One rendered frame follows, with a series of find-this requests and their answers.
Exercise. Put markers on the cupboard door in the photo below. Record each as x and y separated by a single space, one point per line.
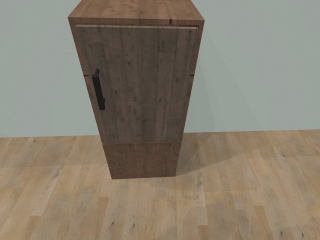
144 74

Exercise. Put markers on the handle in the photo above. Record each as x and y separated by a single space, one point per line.
98 90

